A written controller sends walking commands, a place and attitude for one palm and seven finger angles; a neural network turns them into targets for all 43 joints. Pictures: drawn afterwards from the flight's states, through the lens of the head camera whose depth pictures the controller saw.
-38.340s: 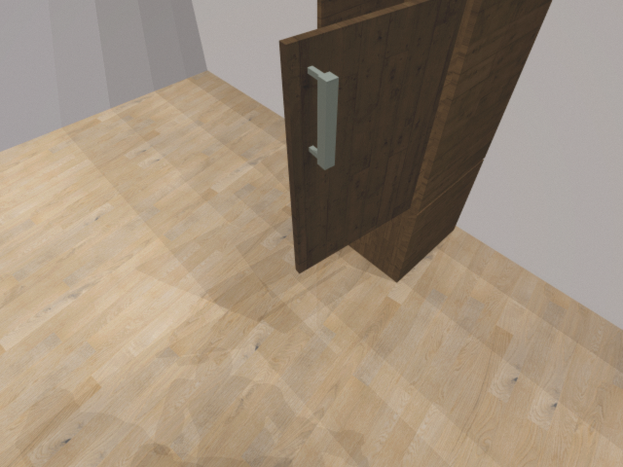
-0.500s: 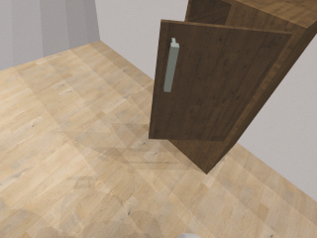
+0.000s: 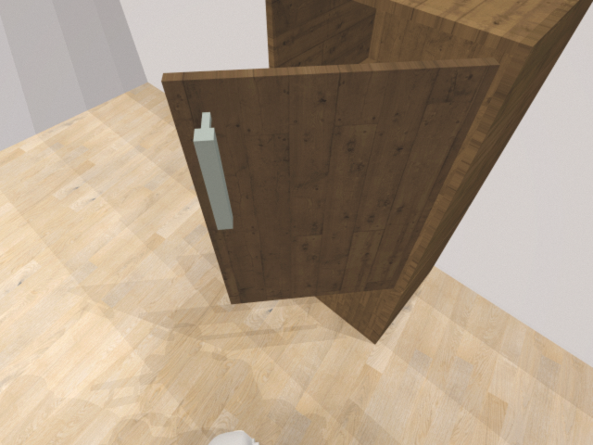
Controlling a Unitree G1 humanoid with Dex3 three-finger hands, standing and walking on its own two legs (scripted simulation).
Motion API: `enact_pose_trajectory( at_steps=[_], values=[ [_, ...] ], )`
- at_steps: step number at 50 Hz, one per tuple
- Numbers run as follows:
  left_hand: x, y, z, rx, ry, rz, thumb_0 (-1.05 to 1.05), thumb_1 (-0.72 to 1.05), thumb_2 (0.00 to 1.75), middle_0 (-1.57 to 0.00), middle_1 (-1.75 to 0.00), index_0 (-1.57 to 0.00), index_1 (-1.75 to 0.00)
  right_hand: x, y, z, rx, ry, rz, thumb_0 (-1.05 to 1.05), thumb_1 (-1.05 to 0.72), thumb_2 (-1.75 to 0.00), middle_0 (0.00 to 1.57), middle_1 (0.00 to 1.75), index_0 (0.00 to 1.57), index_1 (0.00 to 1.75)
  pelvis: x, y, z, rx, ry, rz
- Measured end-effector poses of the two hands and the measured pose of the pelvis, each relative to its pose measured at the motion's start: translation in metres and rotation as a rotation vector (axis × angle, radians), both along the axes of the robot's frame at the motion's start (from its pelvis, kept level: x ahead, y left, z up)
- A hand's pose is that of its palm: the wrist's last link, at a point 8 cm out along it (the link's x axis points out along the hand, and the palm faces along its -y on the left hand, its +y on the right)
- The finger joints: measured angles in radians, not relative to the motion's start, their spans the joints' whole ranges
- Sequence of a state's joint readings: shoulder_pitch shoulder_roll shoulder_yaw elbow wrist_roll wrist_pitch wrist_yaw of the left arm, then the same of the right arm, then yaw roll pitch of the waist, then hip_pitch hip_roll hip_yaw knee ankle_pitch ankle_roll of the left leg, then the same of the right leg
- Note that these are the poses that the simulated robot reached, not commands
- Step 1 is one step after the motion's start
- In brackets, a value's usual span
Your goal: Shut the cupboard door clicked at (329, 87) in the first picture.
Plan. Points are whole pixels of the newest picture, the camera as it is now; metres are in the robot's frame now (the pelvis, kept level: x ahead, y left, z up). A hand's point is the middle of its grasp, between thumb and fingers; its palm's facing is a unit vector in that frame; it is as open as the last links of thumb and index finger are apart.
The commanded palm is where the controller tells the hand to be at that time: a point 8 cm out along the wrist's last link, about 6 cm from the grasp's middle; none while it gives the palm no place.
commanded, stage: come to a stop and stand still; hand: left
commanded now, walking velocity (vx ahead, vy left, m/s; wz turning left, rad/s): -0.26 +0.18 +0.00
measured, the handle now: (216, 174) +0.44 +0.13 +0.12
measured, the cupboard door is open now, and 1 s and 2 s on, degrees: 48 48 48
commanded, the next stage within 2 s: none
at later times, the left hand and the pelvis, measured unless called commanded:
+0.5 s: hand out of the picture +0.05 +0.20 -0.17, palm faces +0.03 -0.96 -0.28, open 7.3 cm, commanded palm none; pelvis +0.02 +0.00 +0.00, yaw -1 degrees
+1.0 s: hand out of the picture +0.01 +0.26 -0.16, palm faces -0.01 -0.96 -0.26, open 7.3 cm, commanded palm none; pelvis -0.04 +0.06 +0.00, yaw -1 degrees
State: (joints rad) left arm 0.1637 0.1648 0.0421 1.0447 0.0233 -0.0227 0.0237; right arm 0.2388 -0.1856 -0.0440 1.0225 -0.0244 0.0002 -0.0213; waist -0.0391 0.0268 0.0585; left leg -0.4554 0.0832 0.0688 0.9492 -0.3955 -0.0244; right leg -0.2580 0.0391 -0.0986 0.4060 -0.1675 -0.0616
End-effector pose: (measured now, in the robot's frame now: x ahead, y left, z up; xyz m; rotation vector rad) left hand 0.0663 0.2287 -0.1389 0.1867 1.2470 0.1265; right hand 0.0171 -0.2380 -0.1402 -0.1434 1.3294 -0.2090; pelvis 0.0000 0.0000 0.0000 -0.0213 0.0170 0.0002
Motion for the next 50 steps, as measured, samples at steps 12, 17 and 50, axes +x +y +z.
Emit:
enact_pose_trajectory(
  at_steps=[12, 17, 50],
  values=[
    [0.007, 0.001, -0.014, -0.017, 0.059, 0.082, 0.00, 0.92, 0.90, -0.20, -0.30, -0.21, -0.30, 0.104, 0.020, 0.004, 0.002, -0.119, 0.099, 0.00, -0.92, -0.90, 0.20, 0.30, 0.20, 0.30, 0.038, 0.003, -0.005, 0.015, -0.023, -0.007],
    [-0.004, 0.009, -0.008, 0.030, 0.083, 0.085, 0.00, 0.91, 0.90, -0.20, -0.30, -0.21, -0.30, 0.107, 0.013, -0.005, 0.016, -0.112, 0.104, 0.00, -0.91, -0.90, 0.20, 0.30, 0.21, 0.30, 0.032, 0.000, -0.008, 0.033, -0.029, -0.012],
    [-0.065, 0.080, 0.009, 0.056, -0.019, -0.003, 0.00, 0.91, 0.90, -0.20, -0.30, -0.20, -0.30, -0.052, 0.072, -0.009, 0.047, -0.025, 0.032, 0.01, -0.92, -0.90, 0.20, 0.30, 0.21, 0.30, -0.044, 0.065, -0.004, 0.016, -0.057, -0.023]
  ],
)
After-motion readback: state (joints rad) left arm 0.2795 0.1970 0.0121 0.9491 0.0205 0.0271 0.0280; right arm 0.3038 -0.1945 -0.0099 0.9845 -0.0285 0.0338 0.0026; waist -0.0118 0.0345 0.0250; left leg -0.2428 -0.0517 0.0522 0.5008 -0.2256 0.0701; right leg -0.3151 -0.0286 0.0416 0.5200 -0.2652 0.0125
